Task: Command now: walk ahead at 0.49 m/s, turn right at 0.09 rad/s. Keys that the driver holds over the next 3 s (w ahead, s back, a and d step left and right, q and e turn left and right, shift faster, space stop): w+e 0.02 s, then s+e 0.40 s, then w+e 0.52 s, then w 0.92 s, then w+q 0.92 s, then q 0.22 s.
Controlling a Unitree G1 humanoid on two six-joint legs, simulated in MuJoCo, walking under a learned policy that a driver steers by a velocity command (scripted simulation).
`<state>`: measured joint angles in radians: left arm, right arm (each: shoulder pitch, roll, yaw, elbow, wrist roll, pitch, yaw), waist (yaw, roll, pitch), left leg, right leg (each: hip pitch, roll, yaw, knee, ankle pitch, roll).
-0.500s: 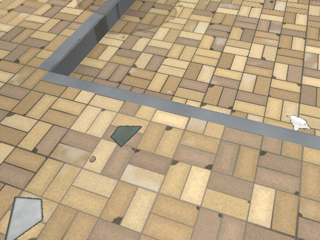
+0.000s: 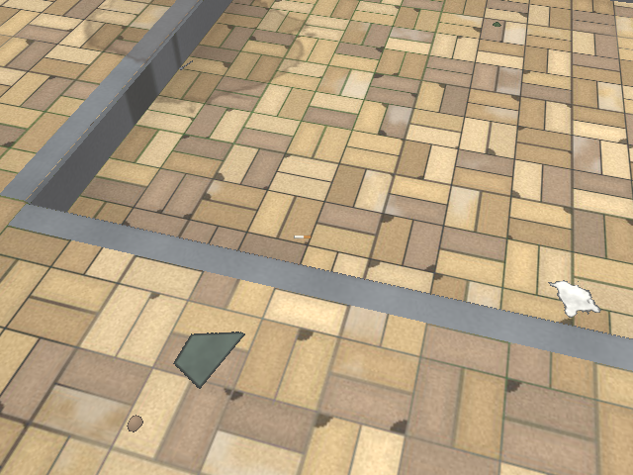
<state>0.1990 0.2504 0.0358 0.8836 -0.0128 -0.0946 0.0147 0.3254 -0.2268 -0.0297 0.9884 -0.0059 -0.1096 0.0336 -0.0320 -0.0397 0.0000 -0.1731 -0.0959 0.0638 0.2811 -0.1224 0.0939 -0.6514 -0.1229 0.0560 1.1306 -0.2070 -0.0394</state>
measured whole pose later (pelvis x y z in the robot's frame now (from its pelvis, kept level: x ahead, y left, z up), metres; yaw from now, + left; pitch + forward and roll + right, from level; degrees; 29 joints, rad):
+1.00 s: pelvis +0.20 -0.07 +0.00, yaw -30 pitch +2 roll -1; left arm 0.21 0.26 0.09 0.68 -0.03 -0.01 -0.03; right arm 0.46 -0.21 -0.03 0.88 -0.02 -0.08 -0.03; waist -0.10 -0.03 -0.06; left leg 0.00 0.08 0.17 0.27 -0.31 -0.02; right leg -0.70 -0.06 0.08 0.93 -0.03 0.02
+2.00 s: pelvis +0.65 -0.40 +0.00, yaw -32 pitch +3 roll +2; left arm 0.09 0.20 0.00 0.83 0.08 -0.06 -0.04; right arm 0.49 -0.16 -0.01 0.98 -0.06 -0.12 0.07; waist -0.11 -0.03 -0.02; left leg -0.10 -0.08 0.02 0.27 -0.21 0.07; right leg -0.68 -0.10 0.04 0.69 0.02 -0.02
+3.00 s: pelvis +1.13 -0.57 -0.18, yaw +3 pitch +4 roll +1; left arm 0.07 0.26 0.05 0.74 0.00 -0.09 0.06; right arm 0.22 -0.24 -0.06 0.85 0.00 -0.01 -0.01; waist -0.03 -0.03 0.04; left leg -0.37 -0.09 -0.07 0.56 -0.25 0.06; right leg -0.71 -0.09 0.09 0.98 -0.24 0.10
